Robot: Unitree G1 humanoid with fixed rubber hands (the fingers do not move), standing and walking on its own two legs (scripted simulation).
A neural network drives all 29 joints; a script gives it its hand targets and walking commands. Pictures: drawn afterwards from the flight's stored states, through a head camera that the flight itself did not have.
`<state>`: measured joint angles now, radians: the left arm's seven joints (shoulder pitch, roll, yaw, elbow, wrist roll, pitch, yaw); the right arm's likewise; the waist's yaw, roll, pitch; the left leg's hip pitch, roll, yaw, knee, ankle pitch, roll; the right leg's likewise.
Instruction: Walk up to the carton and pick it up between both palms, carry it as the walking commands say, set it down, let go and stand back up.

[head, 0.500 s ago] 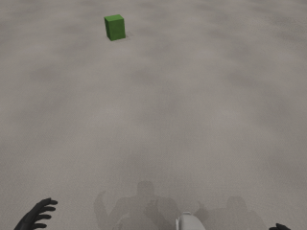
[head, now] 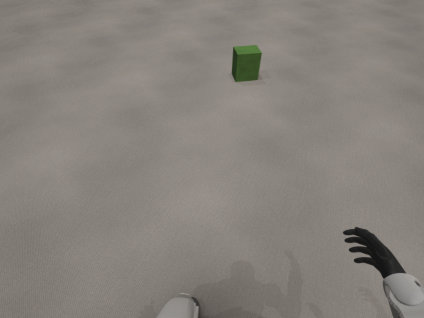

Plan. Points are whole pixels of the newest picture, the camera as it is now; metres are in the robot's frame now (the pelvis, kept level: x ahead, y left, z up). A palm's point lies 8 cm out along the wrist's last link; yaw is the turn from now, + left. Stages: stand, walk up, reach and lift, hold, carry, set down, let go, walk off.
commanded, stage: walk up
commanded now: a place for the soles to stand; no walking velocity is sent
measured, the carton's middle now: (245, 63) +2.24 -0.03 -0.63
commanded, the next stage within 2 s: none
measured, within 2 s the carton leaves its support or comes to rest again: neither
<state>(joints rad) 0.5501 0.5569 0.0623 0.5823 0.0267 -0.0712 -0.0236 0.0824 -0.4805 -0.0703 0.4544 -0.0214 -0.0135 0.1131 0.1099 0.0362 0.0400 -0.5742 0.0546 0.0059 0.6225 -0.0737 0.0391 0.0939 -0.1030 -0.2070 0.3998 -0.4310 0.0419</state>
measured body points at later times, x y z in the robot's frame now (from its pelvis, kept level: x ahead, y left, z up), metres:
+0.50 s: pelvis +0.34 -0.02 -0.02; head +0.35 -0.03 +0.43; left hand +0.56 +0.29 -0.04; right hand +0.36 -0.37 -0.10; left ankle +0.22 +0.12 -0.69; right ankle +0.47 -0.15 -0.73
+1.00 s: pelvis +0.65 +0.05 -0.01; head +0.65 +0.07 +0.44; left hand +0.76 +0.38 -0.09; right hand +0.80 -0.29 -0.03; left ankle +0.71 +0.15 -0.72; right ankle +0.60 -0.12 -0.65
